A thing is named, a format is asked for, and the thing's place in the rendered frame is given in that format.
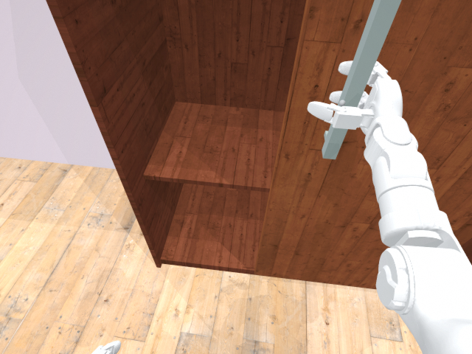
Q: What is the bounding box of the robot right hand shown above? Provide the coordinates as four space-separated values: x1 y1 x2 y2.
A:
308 60 403 135

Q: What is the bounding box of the handle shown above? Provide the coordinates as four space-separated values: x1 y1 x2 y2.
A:
322 0 402 159

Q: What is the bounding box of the robot right forearm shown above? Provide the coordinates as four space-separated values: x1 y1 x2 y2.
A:
364 115 472 268

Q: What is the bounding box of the right robot upper arm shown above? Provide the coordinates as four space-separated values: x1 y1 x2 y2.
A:
376 245 472 354

